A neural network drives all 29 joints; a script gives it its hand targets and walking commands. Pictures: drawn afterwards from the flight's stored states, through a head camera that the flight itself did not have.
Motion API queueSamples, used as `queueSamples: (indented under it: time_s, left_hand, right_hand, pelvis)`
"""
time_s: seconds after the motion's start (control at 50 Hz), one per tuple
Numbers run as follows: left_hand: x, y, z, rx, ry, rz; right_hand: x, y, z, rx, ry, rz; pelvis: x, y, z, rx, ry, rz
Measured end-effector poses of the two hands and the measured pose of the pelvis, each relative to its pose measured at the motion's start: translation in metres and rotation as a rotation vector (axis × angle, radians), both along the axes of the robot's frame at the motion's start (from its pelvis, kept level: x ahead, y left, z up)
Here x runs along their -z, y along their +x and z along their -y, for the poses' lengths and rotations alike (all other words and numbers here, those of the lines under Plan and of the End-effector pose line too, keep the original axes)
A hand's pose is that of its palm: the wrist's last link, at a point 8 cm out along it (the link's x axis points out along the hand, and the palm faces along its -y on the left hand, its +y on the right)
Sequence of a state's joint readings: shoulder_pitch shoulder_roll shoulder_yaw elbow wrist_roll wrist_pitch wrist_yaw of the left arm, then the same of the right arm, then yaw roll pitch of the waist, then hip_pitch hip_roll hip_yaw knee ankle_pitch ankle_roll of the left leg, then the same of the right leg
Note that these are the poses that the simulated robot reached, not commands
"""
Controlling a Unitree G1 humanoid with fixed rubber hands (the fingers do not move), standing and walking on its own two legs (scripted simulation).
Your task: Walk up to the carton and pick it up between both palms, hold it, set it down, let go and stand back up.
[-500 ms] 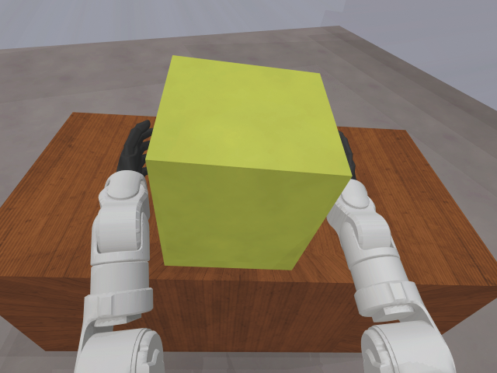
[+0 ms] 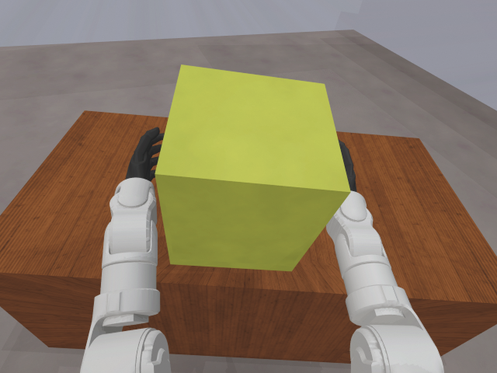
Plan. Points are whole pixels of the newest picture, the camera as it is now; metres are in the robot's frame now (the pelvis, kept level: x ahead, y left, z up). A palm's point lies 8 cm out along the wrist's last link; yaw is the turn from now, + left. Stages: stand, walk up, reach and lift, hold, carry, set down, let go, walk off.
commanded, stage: set down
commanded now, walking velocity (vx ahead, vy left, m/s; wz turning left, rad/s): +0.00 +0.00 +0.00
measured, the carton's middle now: (242, 179) +0.39 +0.02 +0.12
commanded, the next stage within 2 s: none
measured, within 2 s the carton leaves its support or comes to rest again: neither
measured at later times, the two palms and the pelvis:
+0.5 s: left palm (159, 184) +0.38 +0.16 +0.12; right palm (345, 188) +0.38 -0.16 +0.12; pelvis +0.02 -0.01 +0.00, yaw +1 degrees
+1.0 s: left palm (167, 194) +0.39 +0.15 +0.08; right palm (341, 195) +0.40 -0.17 +0.08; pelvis +0.01 -0.01 +0.00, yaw +0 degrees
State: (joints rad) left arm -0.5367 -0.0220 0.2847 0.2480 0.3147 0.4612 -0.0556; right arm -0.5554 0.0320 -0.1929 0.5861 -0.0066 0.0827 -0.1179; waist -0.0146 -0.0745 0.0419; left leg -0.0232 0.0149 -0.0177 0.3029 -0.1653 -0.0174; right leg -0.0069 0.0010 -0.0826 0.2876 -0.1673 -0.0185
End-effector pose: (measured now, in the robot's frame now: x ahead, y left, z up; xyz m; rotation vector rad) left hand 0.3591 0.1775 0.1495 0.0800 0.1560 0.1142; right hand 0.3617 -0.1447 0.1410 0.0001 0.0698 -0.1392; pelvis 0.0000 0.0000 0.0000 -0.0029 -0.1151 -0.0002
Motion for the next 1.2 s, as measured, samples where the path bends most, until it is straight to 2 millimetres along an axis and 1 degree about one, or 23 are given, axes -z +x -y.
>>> queueSamples:
  time_s: [0.1, 0.2, 0.26, 0.36, 0.48, 0.56, 0.68, 0.8, 0.88, 1.08, 1.2]
  left_hand:
    - [0.024, 0.003, 0.002, -0.005, 0.008, -0.023]
    - [0.038, 0.007, 0.008, -0.003, 0.017, -0.031]
    - [0.040, 0.011, 0.012, 0.002, 0.017, -0.029]
    - [0.036, 0.018, 0.019, 0.009, 0.014, -0.013]
    - [0.033, 0.020, 0.020, 0.005, 0.009, -0.019]
    - [0.039, 0.019, 0.018, -0.002, 0.000, -0.041]
    - [0.052, 0.017, 0.016, -0.011, -0.006, -0.066]
    - [0.063, 0.019, 0.018, -0.012, -0.005, -0.084]
    - [0.067, 0.023, 0.022, -0.011, -0.010, -0.085]
    - [0.074, 0.037, 0.029, -0.015, -0.028, -0.076]
    - [0.085, 0.044, 0.029, -0.019, -0.032, -0.087]
  right_hand:
    - [0.025, 0.004, 0.002, -0.005, 0.007, -0.017]
    - [0.037, 0.008, 0.008, -0.003, 0.007, -0.021]
    - [0.037, 0.011, 0.012, 0.001, 0.006, -0.018]
    - [0.028, 0.015, 0.018, 0.009, -0.001, -0.001]
    - [0.023, 0.019, 0.020, 0.005, -0.026, -0.006]
    - [0.028, 0.020, 0.018, -0.003, -0.030, -0.027]
    - [0.044, 0.019, 0.015, -0.009, -0.016, -0.051]
    - [0.057, 0.021, 0.018, -0.008, -0.005, -0.067]
    - [0.059, 0.025, 0.021, -0.006, -0.003, -0.068]
    - [0.056, 0.041, 0.028, -0.013, -0.025, -0.059]
    - [0.063, 0.050, 0.028, -0.020, -0.033, -0.070]
  pelvis:
    - [0.000, 0.009, 0.001, -0.011, -0.006, -0.023]
    - [0.000, 0.015, 0.003, -0.019, -0.012, -0.049]
    - [0.000, 0.017, 0.005, -0.022, -0.013, -0.064]
    - [0.000, 0.018, 0.008, -0.019, -0.012, -0.079]
    - [-0.001, 0.017, 0.009, -0.012, -0.008, -0.071]
    - [-0.001, 0.015, 0.010, -0.010, -0.006, -0.068]
    - [-0.001, 0.011, 0.009, -0.009, -0.006, -0.086]
    - [-0.001, 0.008, 0.010, -0.005, -0.006, -0.117]
    - [-0.001, 0.008, 0.011, 0.001, -0.005, -0.141]
    - [-0.001, 0.013, 0.015, 0.011, 0.000, -0.175]
    - [-0.001, 0.020, 0.016, 0.011, 0.000, -0.190]
